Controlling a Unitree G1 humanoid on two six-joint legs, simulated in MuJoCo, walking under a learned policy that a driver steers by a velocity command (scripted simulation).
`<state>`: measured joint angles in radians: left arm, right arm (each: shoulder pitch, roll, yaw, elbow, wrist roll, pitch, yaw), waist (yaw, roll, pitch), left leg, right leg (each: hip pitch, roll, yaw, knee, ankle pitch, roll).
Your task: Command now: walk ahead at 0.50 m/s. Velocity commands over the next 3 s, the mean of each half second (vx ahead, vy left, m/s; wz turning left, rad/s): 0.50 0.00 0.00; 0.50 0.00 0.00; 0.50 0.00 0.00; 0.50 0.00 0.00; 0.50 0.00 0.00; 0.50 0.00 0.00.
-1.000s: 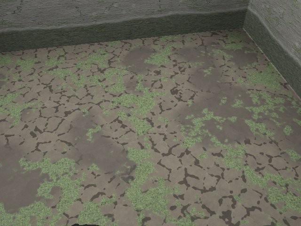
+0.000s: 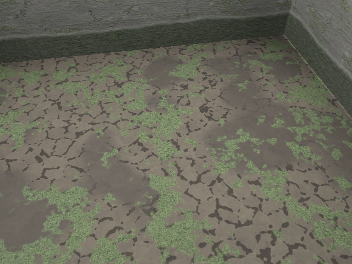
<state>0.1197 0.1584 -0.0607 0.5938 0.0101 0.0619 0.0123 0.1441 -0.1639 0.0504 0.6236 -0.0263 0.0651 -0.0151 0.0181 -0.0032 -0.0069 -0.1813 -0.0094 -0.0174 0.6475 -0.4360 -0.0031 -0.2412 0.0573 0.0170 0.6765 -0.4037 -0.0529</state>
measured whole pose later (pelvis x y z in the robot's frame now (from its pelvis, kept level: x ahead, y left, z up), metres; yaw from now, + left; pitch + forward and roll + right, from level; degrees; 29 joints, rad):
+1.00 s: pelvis +0.00 +0.00 +0.00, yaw +1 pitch -2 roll +0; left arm 0.12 0.15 -0.07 0.60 0.02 0.06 0.01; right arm 0.14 -0.16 0.05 0.62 -0.03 0.07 -0.01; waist 0.01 0.00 -0.01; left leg -0.18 -0.01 -0.03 0.64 -0.43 0.00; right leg -0.23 0.05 0.00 0.66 -0.40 -0.05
